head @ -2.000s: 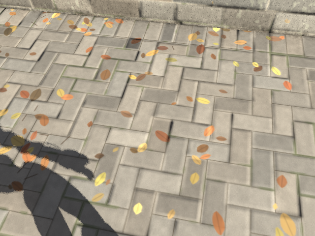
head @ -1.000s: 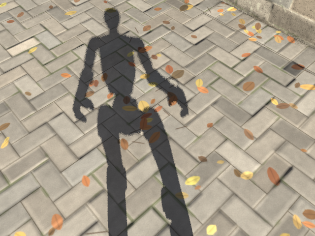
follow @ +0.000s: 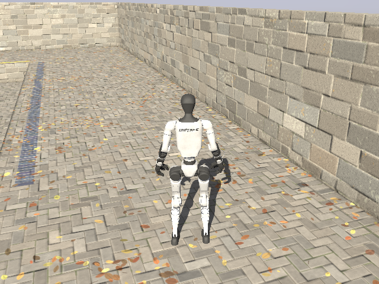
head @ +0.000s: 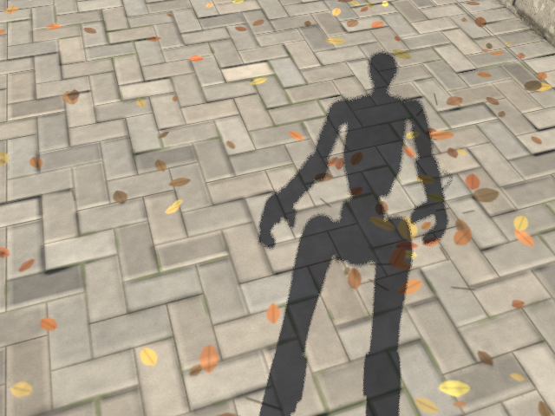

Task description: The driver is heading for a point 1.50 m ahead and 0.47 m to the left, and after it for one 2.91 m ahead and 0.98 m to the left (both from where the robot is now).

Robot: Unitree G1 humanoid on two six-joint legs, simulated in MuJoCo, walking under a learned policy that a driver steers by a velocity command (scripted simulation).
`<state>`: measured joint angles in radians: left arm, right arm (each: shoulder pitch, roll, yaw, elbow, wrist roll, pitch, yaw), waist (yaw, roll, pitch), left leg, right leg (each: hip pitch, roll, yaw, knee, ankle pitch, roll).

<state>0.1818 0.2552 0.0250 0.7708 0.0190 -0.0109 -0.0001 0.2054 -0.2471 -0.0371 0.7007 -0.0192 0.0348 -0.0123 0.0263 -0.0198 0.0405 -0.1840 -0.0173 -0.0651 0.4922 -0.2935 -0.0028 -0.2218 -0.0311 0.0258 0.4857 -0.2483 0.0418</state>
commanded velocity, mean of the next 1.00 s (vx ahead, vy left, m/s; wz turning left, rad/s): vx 0.25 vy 0.00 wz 0.41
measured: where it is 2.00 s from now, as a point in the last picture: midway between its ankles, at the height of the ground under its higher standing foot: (153, 318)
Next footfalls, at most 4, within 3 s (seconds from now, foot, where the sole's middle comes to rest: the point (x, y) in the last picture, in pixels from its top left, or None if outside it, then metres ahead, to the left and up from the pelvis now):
0.62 left None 0.05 0.15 -0.77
1.10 right None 0.47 0.11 -0.77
1.62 left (105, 361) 0.62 0.46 -0.77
2.14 right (180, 250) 0.97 0.33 -0.77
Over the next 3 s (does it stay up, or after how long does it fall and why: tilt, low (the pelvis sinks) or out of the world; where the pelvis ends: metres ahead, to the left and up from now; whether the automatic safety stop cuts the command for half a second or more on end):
stays up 1.26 0.45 0.01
